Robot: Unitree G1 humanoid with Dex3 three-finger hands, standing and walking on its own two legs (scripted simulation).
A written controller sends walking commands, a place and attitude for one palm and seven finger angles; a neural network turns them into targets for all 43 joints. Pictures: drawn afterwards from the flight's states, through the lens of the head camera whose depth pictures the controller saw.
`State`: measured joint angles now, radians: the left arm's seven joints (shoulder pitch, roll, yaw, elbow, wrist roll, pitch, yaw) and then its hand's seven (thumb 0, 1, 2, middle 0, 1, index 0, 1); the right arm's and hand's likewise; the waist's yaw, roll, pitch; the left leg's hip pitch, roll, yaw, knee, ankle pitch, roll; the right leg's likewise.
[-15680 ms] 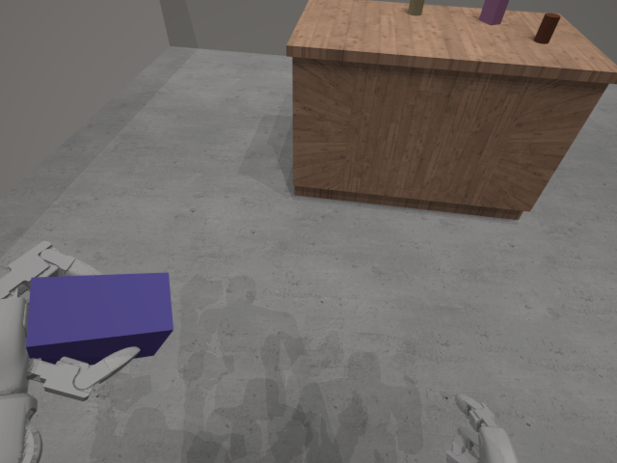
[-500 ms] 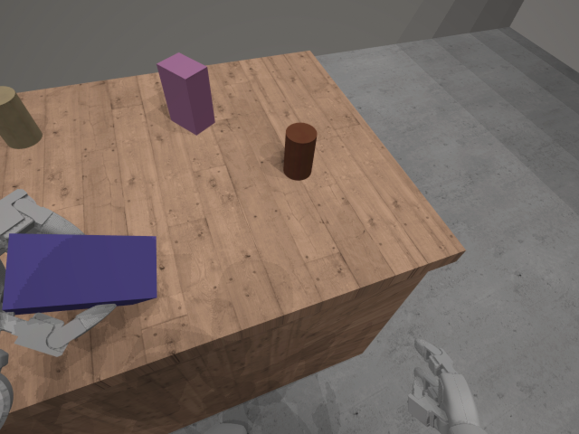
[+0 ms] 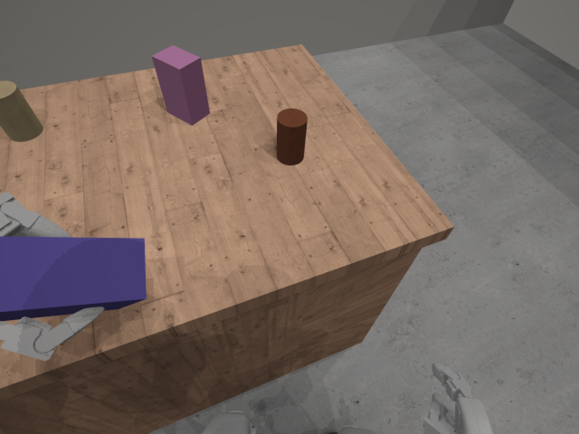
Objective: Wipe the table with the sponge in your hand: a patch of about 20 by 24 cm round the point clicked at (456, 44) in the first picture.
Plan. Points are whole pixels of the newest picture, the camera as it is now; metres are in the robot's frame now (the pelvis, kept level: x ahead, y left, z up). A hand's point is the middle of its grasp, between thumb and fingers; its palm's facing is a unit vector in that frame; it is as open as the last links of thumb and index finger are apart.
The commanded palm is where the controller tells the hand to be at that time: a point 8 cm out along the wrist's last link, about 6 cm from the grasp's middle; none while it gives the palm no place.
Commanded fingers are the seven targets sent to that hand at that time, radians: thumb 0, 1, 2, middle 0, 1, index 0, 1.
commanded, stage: come to a stop and stand still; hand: left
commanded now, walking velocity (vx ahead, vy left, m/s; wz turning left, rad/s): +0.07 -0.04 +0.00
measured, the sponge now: (90, 278) +0.24 +0.22 +0.15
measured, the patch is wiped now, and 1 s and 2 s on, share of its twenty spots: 0.00 0.00 0.00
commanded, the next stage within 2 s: look again from close up in 0.92 s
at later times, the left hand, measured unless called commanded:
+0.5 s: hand (61, 245) +0.26 +0.25 +0.17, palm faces +0.35 -0.84 -0.42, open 9.8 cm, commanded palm +0.20 +0.29 +0.19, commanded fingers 0.00 0.10 1.30 -1.20 -1.60 -1.20 -1.60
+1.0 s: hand (75, 222) +0.29 +0.25 +0.16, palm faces +0.32 -0.85 -0.43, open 9.8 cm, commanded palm +0.23 +0.29 +0.19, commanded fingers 0.00 0.10 1.30 -1.20 -1.60 -1.20 -1.60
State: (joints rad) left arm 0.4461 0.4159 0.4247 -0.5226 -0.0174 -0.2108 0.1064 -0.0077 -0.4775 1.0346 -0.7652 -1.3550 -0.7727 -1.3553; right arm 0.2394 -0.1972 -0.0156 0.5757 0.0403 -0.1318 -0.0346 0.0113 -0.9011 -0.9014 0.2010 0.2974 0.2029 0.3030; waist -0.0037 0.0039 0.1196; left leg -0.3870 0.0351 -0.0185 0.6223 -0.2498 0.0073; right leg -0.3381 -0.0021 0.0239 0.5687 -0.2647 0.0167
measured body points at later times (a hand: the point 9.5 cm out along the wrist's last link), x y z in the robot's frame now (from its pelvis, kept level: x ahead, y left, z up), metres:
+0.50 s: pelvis +0.04 +0.01 +0.00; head +0.06 +0.02 +0.45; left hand +0.23 +0.29 +0.20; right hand +0.20 -0.21 -0.08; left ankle +0.08 +0.12 -0.73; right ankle +0.02 -0.11 -0.73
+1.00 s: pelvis +0.06 +0.02 +0.01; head +0.10 +0.03 +0.46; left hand +0.27 +0.30 +0.19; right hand +0.24 -0.22 -0.06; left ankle +0.08 +0.12 -0.73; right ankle +0.02 -0.11 -0.73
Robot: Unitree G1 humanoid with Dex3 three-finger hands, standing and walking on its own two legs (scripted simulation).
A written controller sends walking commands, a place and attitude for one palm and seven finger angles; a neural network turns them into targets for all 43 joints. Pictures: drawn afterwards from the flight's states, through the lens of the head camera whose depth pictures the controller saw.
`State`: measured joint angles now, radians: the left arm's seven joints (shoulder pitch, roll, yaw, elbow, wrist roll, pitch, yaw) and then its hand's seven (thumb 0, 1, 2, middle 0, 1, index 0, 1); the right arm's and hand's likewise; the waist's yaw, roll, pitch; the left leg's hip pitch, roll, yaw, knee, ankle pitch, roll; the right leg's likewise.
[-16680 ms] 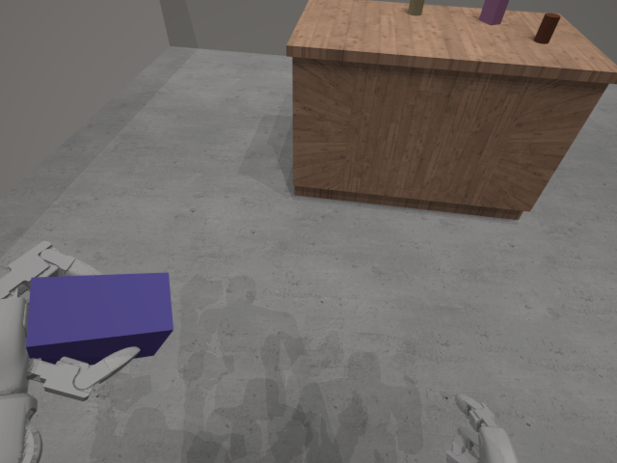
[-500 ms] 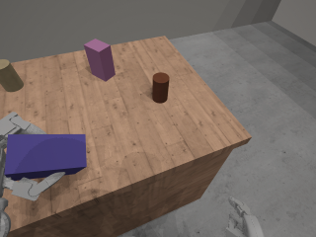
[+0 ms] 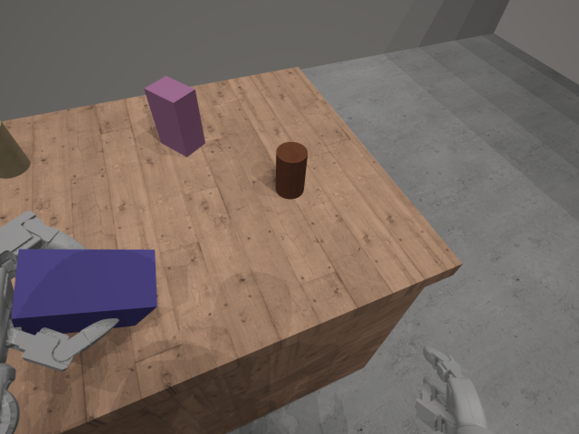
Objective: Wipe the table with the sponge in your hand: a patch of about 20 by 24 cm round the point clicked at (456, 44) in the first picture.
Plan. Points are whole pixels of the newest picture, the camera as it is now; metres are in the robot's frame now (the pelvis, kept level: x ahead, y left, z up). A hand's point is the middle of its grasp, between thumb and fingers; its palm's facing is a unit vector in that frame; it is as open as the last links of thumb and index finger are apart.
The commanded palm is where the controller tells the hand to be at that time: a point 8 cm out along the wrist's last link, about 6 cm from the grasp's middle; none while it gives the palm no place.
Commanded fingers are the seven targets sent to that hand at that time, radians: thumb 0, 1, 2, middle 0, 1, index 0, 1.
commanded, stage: look again from close up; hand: left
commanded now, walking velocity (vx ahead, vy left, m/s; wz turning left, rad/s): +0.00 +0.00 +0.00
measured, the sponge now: (105, 292) +0.23 +0.22 +0.13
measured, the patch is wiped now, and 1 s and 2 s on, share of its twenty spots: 0.00 0.00 0.00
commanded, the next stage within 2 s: come to a stop and stand still in 0.30 s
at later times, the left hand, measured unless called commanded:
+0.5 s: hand (0, 329) +0.18 +0.29 +0.15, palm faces +0.36 -0.82 -0.45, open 9.8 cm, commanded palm +0.11 +0.30 +0.18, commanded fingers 0.00 0.10 1.30 -1.20 -1.60 -1.20 -1.60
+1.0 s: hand out of the picture +0.18 +0.28 +0.18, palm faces +0.42 -0.80 -0.43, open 9.8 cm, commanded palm +0.10 +0.29 +0.18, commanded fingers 0.00 0.10 1.30 -1.20 -1.60 -1.20 -1.60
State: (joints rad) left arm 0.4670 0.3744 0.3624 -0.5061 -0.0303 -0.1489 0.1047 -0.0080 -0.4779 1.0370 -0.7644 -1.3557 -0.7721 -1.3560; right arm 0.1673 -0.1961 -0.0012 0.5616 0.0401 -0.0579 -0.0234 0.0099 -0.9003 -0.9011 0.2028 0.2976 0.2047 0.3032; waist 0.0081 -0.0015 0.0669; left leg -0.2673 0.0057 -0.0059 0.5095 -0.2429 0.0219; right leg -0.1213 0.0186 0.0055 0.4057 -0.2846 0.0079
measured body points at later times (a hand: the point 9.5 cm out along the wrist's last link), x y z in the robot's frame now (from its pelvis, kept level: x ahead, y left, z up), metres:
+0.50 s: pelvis -0.04 +0.02 -0.01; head +0.00 +0.05 +0.44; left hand +0.15 +0.33 +0.17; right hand +0.11 -0.23 -0.08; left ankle +0.02 +0.10 -0.74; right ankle -0.04 -0.13 -0.74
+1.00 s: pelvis -0.06 +0.01 -0.01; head -0.03 +0.05 +0.44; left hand +0.15 +0.32 +0.20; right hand +0.13 -0.20 -0.08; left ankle +0.02 +0.10 -0.74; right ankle -0.04 -0.13 -0.74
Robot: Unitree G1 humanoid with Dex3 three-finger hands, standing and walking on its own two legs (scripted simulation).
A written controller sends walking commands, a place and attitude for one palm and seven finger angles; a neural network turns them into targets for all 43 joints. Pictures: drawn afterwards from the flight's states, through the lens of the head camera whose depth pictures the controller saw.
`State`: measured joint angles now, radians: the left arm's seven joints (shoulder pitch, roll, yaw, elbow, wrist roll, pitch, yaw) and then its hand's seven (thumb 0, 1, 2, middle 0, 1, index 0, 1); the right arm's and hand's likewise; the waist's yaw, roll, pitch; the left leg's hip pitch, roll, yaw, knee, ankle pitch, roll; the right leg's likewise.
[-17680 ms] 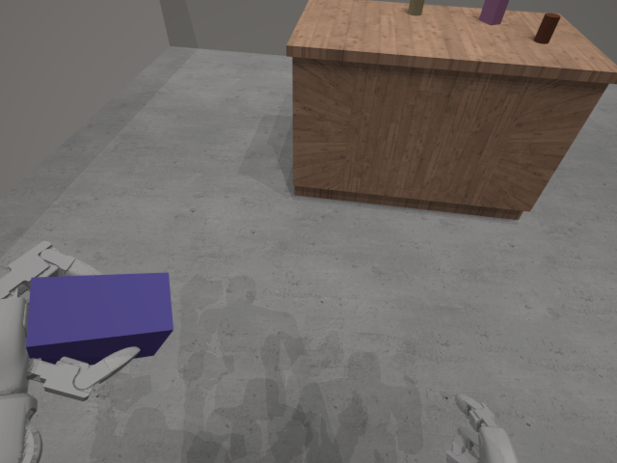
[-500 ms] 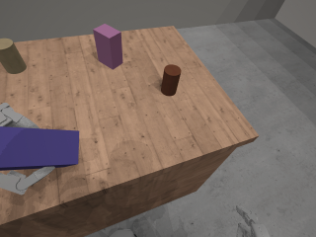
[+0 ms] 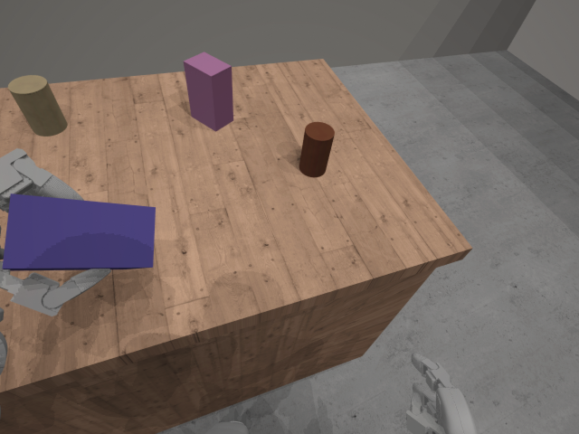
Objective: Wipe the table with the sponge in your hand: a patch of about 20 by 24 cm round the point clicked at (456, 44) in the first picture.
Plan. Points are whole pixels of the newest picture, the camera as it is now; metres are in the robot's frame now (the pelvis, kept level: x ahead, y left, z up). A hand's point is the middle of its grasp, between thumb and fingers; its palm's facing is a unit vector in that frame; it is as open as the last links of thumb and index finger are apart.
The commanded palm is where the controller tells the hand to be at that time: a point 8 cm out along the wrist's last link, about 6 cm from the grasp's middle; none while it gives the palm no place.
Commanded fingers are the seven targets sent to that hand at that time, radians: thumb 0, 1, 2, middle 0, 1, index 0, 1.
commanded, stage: come to a stop and stand still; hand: left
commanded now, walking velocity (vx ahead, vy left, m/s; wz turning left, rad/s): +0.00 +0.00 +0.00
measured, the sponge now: (99, 240) +0.25 +0.24 +0.17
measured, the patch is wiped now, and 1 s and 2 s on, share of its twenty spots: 0.00 0.00 0.00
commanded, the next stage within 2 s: look again from close up in 0.64 s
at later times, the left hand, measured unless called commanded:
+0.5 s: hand (110, 214) +0.28 +0.24 +0.17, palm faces +0.35 -0.85 -0.39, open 9.8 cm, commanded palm +0.22 +0.28 +0.18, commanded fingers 0.00 0.10 1.30 -1.20 -1.60 -1.20 -1.60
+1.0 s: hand (83, 239) +0.25 +0.26 +0.17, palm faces +0.37 -0.85 -0.37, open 9.8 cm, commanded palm +0.19 +0.29 +0.18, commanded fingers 0.00 0.10 1.30 -1.20 -1.60 -1.20 -1.60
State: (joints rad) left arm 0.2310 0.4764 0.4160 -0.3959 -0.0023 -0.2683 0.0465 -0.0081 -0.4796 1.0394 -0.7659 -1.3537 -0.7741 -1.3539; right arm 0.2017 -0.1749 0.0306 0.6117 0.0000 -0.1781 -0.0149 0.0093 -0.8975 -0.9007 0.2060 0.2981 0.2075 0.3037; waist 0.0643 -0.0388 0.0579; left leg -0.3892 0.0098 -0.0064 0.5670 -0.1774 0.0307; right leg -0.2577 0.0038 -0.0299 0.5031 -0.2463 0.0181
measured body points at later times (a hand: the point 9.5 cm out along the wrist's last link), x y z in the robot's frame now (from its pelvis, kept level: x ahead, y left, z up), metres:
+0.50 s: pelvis +0.05 +0.00 +0.01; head +0.08 +0.02 +0.46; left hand +0.26 +0.29 +0.19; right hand +0.23 -0.23 -0.06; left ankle +0.07 +0.09 -0.73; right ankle +0.01 -0.14 -0.73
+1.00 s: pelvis +0.03 +0.01 +0.01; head +0.04 +0.03 +0.46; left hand +0.22 +0.30 +0.19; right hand +0.20 -0.21 -0.06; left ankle +0.07 +0.09 -0.73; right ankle +0.01 -0.14 -0.73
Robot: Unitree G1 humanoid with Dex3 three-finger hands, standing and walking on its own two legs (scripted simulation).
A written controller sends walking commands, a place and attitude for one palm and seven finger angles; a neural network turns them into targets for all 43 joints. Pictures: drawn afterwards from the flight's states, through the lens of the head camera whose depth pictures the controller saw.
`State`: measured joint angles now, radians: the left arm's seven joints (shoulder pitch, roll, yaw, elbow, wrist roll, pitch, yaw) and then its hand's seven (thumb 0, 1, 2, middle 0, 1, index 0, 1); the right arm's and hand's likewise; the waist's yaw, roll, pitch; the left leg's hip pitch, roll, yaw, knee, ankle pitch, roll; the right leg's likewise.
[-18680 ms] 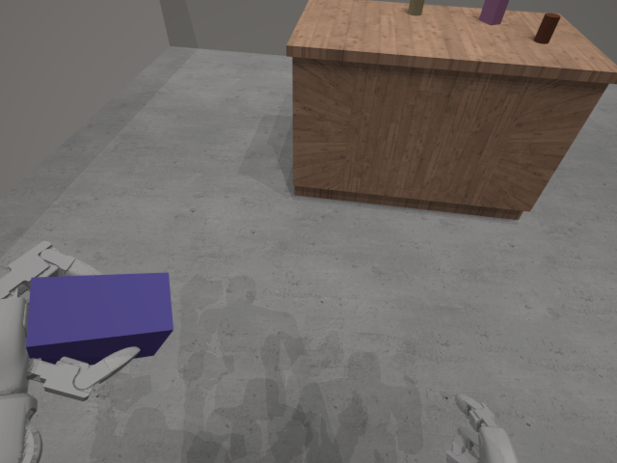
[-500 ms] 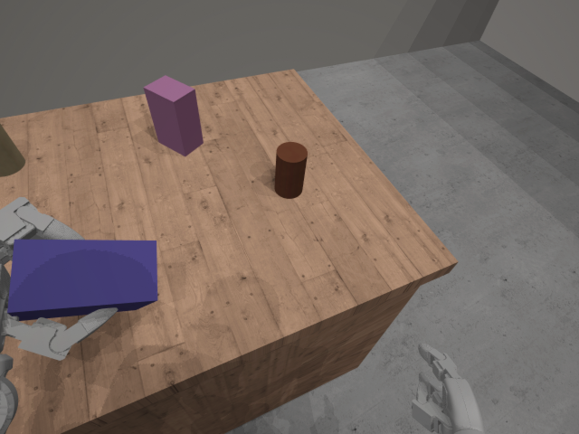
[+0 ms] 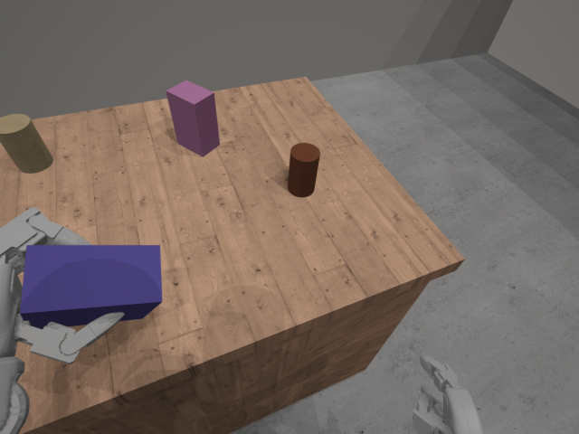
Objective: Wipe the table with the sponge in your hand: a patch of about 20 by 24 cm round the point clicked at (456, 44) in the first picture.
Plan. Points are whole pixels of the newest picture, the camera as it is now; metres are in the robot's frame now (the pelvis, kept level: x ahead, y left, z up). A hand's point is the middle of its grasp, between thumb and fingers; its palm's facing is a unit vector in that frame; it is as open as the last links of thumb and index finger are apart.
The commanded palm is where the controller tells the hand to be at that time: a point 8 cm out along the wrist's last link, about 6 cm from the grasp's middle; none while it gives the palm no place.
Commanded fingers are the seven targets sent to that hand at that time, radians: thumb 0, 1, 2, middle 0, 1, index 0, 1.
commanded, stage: come to a stop and stand still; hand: left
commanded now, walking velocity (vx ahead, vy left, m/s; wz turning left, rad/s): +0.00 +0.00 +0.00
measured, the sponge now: (112, 287) +0.23 +0.22 +0.14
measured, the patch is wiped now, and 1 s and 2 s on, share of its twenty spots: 0.00 0.00 0.00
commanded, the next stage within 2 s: look again from close up in 1.02 s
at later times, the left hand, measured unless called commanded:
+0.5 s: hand (37, 242) +0.25 +0.28 +0.18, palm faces +0.47 -0.78 -0.41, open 9.8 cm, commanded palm +0.16 +0.27 +0.17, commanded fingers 0.00 0.10 1.30 -1.20 -1.60 -1.20 -1.60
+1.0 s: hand (73, 268) +0.24 +0.25 +0.16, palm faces +0.35 -0.86 -0.38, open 9.8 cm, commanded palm +0.17 +0.29 +0.17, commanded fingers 0.00 0.10 1.30 -1.20 -1.60 -1.20 -1.60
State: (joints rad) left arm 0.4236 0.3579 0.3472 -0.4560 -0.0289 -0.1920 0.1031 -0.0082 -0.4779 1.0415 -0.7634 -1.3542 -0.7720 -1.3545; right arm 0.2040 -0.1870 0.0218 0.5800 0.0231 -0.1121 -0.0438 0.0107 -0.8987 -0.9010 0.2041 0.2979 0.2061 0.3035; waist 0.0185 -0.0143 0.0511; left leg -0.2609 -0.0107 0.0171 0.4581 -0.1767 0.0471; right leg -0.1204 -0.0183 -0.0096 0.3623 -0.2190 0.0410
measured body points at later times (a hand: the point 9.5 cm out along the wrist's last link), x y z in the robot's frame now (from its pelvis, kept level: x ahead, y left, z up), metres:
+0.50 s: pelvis -0.01 +0.00 +0.00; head +0.02 +0.02 +0.45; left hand +0.22 +0.32 +0.21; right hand +0.18 -0.22 -0.07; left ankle +0.04 +0.08 -0.74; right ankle -0.01 -0.15 -0.74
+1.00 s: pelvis +0.01 +0.01 +0.00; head +0.04 +0.04 +0.45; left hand +0.21 +0.29 +0.18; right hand +0.20 -0.21 -0.06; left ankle +0.04 +0.08 -0.74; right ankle -0.01 -0.15 -0.74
